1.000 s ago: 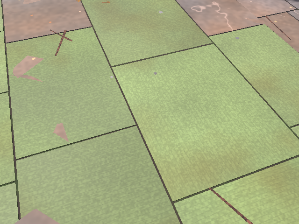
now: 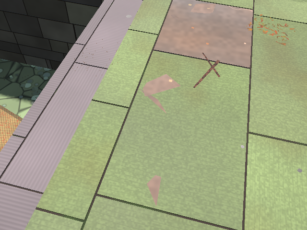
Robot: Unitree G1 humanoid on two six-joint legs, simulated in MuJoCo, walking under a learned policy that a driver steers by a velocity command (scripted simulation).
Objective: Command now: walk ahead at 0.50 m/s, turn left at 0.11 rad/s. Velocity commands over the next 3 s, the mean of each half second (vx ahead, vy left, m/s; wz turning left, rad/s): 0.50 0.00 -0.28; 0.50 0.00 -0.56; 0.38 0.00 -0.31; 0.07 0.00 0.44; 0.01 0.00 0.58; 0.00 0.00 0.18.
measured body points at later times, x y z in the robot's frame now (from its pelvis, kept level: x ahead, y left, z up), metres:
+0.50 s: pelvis +0.29 -0.07 -0.01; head +0.32 -0.08 +0.44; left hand +0.48 +0.16 -0.11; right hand +0.35 -0.36 -0.12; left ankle +0.22 +0.08 -0.64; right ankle +0.33 -0.15 -0.74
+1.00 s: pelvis +0.56 -0.09 +0.00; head +0.58 -0.08 +0.45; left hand +0.81 +0.09 -0.11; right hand +0.53 -0.39 -0.09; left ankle +0.63 +0.00 -0.74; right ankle +0.47 -0.20 -0.65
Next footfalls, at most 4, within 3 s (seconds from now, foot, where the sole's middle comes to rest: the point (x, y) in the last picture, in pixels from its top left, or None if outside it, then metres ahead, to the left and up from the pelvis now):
0.36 right None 0.37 -0.16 -0.78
0.82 left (154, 187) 0.66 -0.02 -0.78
1.34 right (233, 172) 0.74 -0.41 -0.78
1.82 left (189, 146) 0.89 -0.21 -0.78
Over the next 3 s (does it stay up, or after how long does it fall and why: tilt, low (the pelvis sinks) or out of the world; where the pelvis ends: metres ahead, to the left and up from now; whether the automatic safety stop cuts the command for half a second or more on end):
stays up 0.79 -0.26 -0.01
